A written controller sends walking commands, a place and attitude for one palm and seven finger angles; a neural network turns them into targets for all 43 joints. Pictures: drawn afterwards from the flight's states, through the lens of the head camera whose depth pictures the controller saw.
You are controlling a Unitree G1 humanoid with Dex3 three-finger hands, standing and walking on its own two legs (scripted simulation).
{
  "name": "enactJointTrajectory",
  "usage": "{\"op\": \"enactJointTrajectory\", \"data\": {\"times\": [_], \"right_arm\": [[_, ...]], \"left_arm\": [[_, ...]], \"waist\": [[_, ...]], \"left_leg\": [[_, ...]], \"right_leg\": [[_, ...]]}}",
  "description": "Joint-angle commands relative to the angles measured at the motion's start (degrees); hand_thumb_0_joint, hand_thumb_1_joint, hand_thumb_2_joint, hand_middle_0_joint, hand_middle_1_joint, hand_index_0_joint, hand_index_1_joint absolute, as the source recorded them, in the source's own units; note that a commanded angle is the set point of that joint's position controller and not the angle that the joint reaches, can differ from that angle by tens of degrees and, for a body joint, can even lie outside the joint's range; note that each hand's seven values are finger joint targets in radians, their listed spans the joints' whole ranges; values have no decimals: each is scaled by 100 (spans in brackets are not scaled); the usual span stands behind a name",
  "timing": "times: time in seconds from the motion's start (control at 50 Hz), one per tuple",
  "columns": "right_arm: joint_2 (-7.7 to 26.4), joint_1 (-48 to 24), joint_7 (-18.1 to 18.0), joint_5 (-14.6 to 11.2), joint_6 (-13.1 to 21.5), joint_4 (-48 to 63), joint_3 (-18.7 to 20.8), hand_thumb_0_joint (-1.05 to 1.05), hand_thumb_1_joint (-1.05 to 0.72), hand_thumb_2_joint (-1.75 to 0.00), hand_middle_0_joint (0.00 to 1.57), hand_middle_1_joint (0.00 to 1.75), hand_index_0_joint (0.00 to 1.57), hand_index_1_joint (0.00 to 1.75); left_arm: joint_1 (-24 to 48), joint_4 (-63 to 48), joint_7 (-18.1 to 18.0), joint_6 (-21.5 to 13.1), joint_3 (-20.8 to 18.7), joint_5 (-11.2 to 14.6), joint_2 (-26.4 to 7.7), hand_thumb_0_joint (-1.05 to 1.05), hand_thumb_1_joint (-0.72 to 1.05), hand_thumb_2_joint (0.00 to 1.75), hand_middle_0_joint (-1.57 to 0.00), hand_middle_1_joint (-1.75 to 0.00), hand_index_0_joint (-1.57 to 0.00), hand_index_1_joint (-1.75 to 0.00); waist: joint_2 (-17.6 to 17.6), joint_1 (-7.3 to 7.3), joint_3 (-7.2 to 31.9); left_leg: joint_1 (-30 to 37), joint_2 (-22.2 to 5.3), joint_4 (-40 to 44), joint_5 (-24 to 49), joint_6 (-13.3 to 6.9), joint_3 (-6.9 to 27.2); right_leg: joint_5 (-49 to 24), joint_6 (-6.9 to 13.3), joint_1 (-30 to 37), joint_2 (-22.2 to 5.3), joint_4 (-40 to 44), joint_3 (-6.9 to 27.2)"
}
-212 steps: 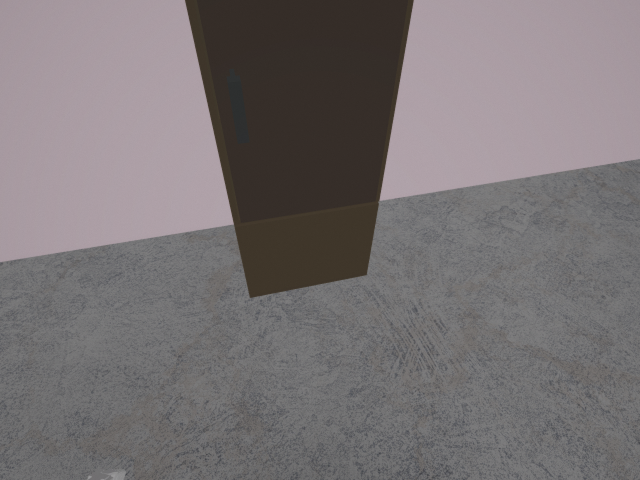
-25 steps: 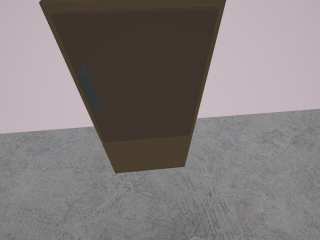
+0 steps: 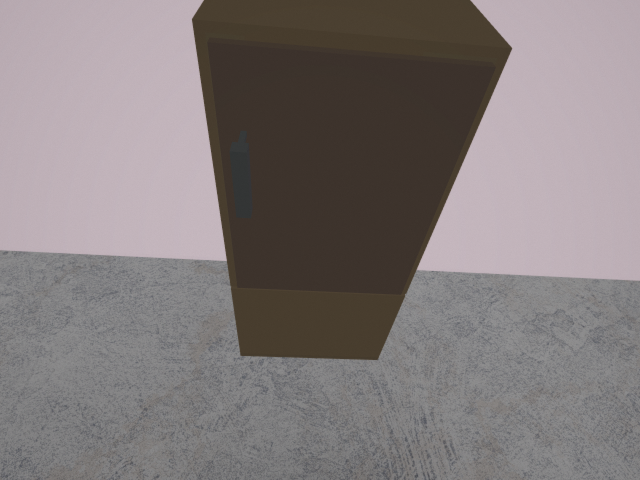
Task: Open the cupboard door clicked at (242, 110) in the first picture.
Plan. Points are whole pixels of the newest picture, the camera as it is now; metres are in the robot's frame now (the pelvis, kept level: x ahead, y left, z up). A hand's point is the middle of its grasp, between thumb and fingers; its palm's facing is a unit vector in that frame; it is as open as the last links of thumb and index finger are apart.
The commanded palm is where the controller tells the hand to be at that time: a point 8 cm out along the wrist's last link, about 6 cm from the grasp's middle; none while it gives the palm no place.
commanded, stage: come to a stop and stand still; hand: left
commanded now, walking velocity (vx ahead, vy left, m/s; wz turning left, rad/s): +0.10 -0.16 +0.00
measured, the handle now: (243, 174) +0.58 +0.18 +0.04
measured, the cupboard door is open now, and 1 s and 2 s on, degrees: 0 0 0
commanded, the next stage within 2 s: look again from close up in 0.44 s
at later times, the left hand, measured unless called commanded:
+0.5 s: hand out of the picture +0.01 +0.16 -0.17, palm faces -0.02 -0.98 -0.21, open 7.3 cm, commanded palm none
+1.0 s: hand out of the picture +0.03 +0.15 -0.17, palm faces -0.02 -0.98 -0.21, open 7.3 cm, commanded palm none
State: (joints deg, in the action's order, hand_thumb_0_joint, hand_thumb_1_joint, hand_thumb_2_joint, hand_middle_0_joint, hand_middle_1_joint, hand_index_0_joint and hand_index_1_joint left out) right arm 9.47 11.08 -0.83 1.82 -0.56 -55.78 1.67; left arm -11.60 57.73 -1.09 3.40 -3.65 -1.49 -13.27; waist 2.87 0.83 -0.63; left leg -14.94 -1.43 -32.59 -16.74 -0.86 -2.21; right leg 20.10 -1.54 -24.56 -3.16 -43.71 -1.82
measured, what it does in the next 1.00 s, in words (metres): steps on the spot: right foot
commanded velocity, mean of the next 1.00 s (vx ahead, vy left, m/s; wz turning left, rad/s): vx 0.00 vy -0.01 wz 0.00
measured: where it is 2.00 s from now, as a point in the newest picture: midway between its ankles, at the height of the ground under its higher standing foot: outside the picture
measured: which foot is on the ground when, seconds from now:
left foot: down 0.00-1.00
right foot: up 0.00-0.24, down 0.26-1.00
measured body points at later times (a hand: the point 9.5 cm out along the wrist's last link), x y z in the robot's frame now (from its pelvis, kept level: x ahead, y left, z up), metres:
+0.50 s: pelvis +0.00 -0.01 +0.00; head +0.02 -0.03 +0.45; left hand +0.01 +0.21 -0.15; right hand -0.01 -0.22 -0.17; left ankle +0.01 +0.11 -0.73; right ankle -0.03 -0.12 -0.73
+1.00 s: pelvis +0.01 -0.03 +0.00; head +0.01 -0.03 +0.45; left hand +0.03 +0.20 -0.15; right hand +0.02 -0.26 -0.16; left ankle +0.01 +0.11 -0.73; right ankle -0.03 -0.12 -0.73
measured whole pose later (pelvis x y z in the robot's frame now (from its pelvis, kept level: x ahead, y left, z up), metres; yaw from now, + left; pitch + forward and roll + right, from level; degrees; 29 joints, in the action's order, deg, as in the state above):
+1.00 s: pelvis +0.01 -0.03 +0.00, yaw -2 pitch -1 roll +1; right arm 9.9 14.0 -1.6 0.9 1.1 -63.3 -0.3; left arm -15.8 62.3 -1.6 -1.2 0.0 -0.9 -9.8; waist 0.2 0.2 -1.3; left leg -11.5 -2.5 -26.9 -14.3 1.6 -3.6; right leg 18.4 2.1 -9.2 0.7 -28.6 -1.8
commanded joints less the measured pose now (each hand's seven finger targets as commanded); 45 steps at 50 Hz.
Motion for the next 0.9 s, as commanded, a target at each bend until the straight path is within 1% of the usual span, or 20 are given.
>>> {"op": "enactJointTrajectory", "data": {"times": [0.0,0.04,0.1,0.14,0.16,0.18,0.2,0.22,0.24,0.26,0.28,0.3,0.34,0.36,0.4,0.46,0.54,0.64,0.74,0.88], "right_arm": [[886,-153,-125,-31,149,185,133,0,-90,-90,20,30,20,30],[813,174,-152,-63,165,29,147,0,-90,-90,20,30,20,30],[838,614,-184,-43,160,-232,172,0,-90,-90,20,30,20,30],[892,660,-186,-55,141,-365,194,0,-90,-90,20,30,20,30],[886,673,-189,-66,141,-418,181,0,-90,-90,20,30,20,30],[864,599,-191,-98,143,-473,172,0,-90,-90,20,30,20,30],[1027,58,-119,-195,201,-156,123,0,-90,-90,20,30,20,30],[458,211,1,-144,120,36,25,0,-90,-90,20,30,20,30],[312,304,92,-46,63,27,-24,0,-90,-90,20,30,20,30],[297,616,111,-48,96,-79,-19,0,-90,-90,20,30,20,30],[300,799,85,-64,176,-141,-52,0,-90,-90,20,30,20,30],[350,875,46,-81,224,-202,-59,0,-90,-90,20,30,20,30],[433,957,-13,-82,282,-296,-71,0,-90,-90,20,30,20,30],[466,862,-39,-82,273,-279,-66,0,-90,-90,20,30,20,30],[466,831,-65,-84,256,-272,-75,0,-90,-90,20,30,20,30],[354,865,-68,-85,251,-342,-105,0,-90,-90,20,30,20,30],[278,913,-73,-90,243,-507,-121,0,-90,-90,20,30,20,30],[320,883,-84,-87,256,-568,-116,0,-90,-90,20,30,20,30],[395,765,-93,-92,258,-594,-104,0,-90,-90,20,30,20,30],[554,584,-93,-95,240,-587,-93,0,-90,-90,20,30,20,30]], "left_arm": [[-599,18,105,-159,-15,-6,-174,0,90,90,-20,-30,-20,-30],[-546,69,114,-209,41,3,-139,0,90,90,-20,-30,-20,-30],[-349,86,95,-237,127,31,-5,0,90,90,-20,-30,-20,-30],[-427,173,78,-243,159,65,33,0,90,90,-20,-30,-20,-30],[-611,272,62,-257,172,81,86,0,90,90,-20,-30,-20,-30],[-914,435,42,-290,186,88,104,0,90,90,-20,-30,-20,-30],[-1526,716,-248,-432,260,-29,-120,0,90,90,-20,-30,-20,-30],[-1184,413,-192,-477,301,12,-331,0,90,90,-20,-30,-20,-30],[-900,323,-149,-541,311,-6,-459,0,90,90,-20,-30,-20,-30],[-770,266,-147,-597,286,-5,-407,0,90,90,-20,-30,-20,-30],[-783,306,-161,-664,274,36,-310,0,90,90,-20,-30,-20,-30],[-804,345,-164,-676,310,59,-161,0,90,90,-20,-30,-20,-30],[-883,343,-155,-611,302,52,-98,0,90,90,-20,-30,-20,-30],[-941,337,-144,-571,291,53,-88,0,90,90,-20,-30,-20,-30],[-967,349,-136,-540,294,49,-40,0,90,90,-20,-30,-20,-30],[-930,325,-140,-562,294,60,-66,0,90,90,-20,-30,-20,-30],[-868,311,-148,-545,274,65,-134,0,90,90,-20,-30,-20,-30],[-833,253,-142,-559,237,64,-221,0,90,90,-20,-30,-20,-30],[-774,236,-131,-565,211,65,-319,0,90,90,-20,-30,-20,-30],[-686,243,-101,-545,206,67,-403,0,90,90,-20,-30,-20,-30]], "waist": [[-1080,99,-357],[-833,-51,-241],[-1007,-294,-81],[-1030,-279,8],[-1022,-206,128],[-965,-70,215],[-754,227,-265],[84,-62,-479],[36,-152,-467],[77,-348,8],[403,-365,309],[233,-338,492],[-779,-232,357],[-772,-150,127],[-310,-117,-167],[-43,-122,-277],[-120,-103,-423],[-54,-94,-272],[-184,-78,-172],[-317,-83,-225]], "left_leg": [[-228,-1170,2453,-966,-490,1232],[474,-1239,2296,-200,-604,1119],[1027,-1387,2024,954,-752,1192],[1049,-1430,1746,1814,-785,1209],[1040,-1331,1601,2056,-722,1133],[934,-1216,1368,2077,-600,938],[288,-991,100,2065,-203,344],[-258,-307,72,-334,30,60],[-21,-80,-138,-421,165,-156],[97,-61,-191,8,130,-76],[170,-175,49,473,58,77],[365,-249,278,763,26,140],[377,-491,519,1287,-102,383],[169,-541,588,1210,-154,456],[-55,-504,643,938,-146,412],[35,-393,665,905,-80,297],[12,-384,769,856,-66,242],[204,-402,782,1089,-46,201],[329,-412,784,1234,-28,185],[442,-439,885,1084,-22,212]], "right_leg": [[-92,-19,-122,157,-971,297],[-34,-56,-239,82,-541,227],[381,-61,52,45,315,146],[346,-24,480,87,985,99],[68,-4,784,126,1375,47],[-511,1,1188,108,1987,-9],[-1175,173,1016,-272,2455,564],[572,394,582,-515,3014,1048],[1383,588,226,-734,3142,1208],[355,666,563,-596,2763,1015],[-751,676,964,-462,2377,884],[-1135,611,1131,-414,2133,708],[-941,469,1190,-149,1682,380],[-778,439,1133,-78,1662,360],[-741,424,1060,-89,1746,401],[-1012,424,1017,-194,1879,505],[-1054,427,1082,-210,1959,477],[-1526,434,1212,-244,1975,505],[-1885,441,1328,-281,1987,526],[-1579,443,1209,-270,2119,610]]}}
